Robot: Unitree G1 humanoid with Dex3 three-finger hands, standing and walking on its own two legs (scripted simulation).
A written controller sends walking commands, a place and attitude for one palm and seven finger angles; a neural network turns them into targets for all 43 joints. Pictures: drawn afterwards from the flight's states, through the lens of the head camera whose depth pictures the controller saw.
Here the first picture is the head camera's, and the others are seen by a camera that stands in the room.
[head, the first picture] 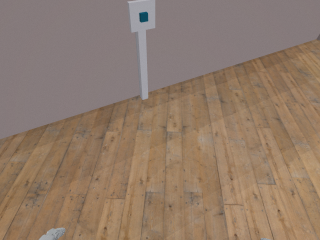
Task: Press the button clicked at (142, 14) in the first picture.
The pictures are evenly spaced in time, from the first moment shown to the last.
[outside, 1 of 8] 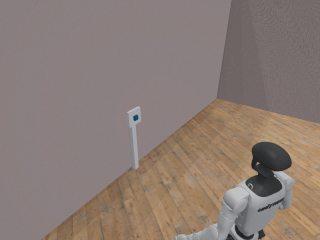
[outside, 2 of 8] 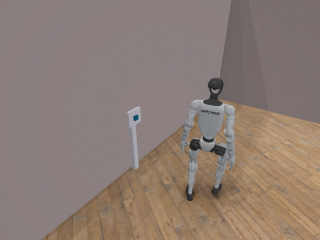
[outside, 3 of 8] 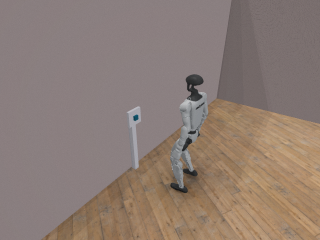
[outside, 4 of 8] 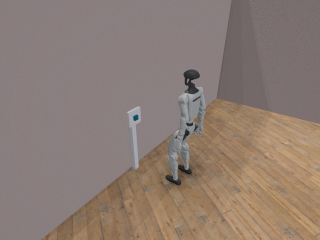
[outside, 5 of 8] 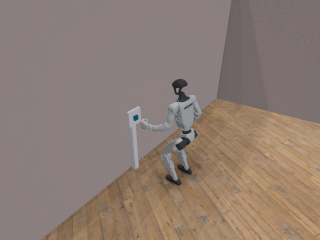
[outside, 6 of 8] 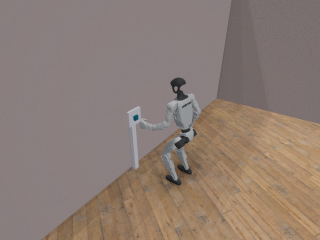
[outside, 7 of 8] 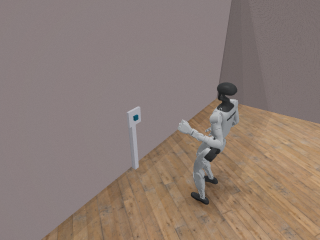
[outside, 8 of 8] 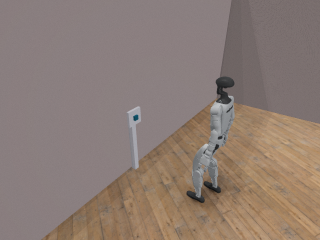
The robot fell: no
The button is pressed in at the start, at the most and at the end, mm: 0 11 0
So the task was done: yes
